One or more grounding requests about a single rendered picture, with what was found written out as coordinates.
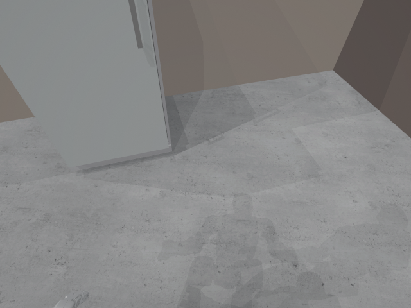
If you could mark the left robot hand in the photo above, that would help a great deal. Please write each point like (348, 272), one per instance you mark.
(73, 300)

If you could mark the handle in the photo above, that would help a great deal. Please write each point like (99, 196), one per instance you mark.
(135, 23)

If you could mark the fridge door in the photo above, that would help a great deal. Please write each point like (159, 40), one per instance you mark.
(77, 66)

